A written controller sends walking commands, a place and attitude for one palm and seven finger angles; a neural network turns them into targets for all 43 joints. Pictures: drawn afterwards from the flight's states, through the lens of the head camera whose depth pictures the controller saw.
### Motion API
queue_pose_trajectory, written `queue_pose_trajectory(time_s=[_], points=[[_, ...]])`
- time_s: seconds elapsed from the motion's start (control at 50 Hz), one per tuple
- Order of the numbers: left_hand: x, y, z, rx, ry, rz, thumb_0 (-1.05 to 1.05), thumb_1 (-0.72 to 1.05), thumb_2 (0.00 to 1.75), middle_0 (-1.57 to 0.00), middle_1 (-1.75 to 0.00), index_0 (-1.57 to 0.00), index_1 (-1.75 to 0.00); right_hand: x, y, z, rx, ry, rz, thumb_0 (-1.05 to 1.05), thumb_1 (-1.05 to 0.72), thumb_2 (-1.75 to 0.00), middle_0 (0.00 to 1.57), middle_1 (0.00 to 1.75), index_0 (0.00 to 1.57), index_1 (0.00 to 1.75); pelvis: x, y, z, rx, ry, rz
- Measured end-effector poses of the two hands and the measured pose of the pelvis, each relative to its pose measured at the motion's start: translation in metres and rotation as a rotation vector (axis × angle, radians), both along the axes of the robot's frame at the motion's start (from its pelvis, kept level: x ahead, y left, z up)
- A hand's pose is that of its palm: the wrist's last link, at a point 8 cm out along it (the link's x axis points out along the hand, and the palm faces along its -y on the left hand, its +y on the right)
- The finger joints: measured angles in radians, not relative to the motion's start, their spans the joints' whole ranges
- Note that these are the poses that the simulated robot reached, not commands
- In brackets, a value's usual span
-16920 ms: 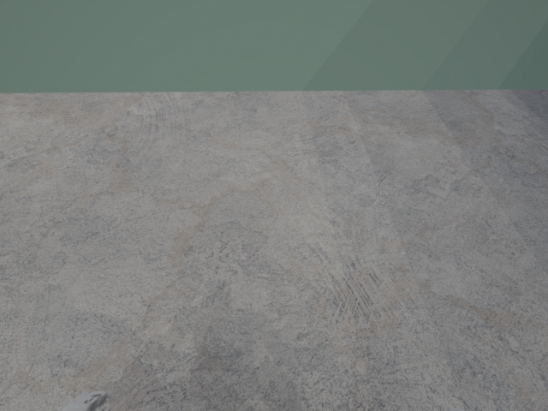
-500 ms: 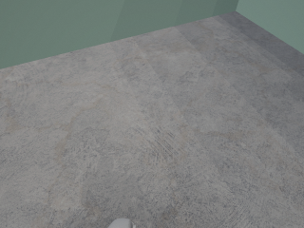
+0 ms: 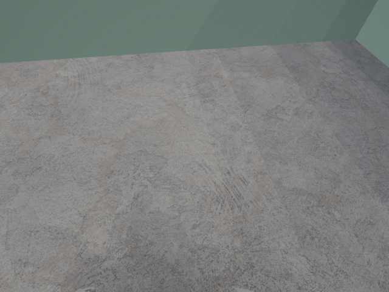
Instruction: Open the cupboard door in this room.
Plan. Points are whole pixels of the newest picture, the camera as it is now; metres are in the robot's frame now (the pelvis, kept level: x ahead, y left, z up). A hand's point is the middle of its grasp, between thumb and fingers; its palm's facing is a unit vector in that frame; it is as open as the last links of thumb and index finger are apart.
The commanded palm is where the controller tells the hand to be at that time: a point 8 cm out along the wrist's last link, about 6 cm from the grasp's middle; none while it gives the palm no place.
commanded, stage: turn or walk to find it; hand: left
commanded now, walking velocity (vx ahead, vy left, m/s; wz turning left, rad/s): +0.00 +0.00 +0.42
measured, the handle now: out of the picture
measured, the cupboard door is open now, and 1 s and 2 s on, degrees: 0 0 0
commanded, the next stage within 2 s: stand and wait in 0.40 s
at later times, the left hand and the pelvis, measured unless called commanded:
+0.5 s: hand out of the picture -0.04 +0.16 -0.16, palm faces +0.25 -0.93 -0.25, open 7.4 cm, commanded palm none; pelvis -0.04 -0.04 +0.00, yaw +13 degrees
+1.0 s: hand out of the picture -0.05 +0.16 -0.18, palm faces +0.08 -0.96 -0.27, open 7.4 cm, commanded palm none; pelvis -0.08 -0.04 -0.02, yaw +0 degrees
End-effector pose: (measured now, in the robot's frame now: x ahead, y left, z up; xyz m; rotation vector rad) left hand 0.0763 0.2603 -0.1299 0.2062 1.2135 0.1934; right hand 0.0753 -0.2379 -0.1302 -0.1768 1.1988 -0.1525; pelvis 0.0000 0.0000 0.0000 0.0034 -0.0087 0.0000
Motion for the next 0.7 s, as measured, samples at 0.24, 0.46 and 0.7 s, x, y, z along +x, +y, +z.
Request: queue_pose_trajectory(time_s=[0.24,0.46,0.7], points=[[-0.025,-0.054,0.021,0.031,-0.089,0.057,0.0,0.91,0.9,-0.2,-0.3,-0.2,-0.3,-0.031,-0.049,-0.025,0.043,0.115,0.032,0.0,-0.91,-0.9,0.2,0.3,0.2,0.3,-0.016,-0.041,-0.002,0.037,-0.018,0.114],[-0.113,-0.061,0.008,-0.008,0.026,0.212,0.0,0.91,0.9,-0.2,-0.3,-0.2,-0.3,-0.028,-0.05,-0.015,-0.003,0.172,0.156,0.0,-0.91,-0.9,0.19,0.3,0.2,0.3,-0.032,-0.042,0.002,0.039,-0.01,0.215],[-0.208,-0.037,-0.023,-0.093,0.251,0.289,0.0,0.91,0.9,-0.2,-0.3,-0.2,-0.3,-0.006,0.025,0.001,-0.011,-0.021,0.215,0.0,-0.91,-0.9,0.19,0.3,0.2,0.3,-0.055,-0.009,-0.002,0.002,-0.032,0.157]])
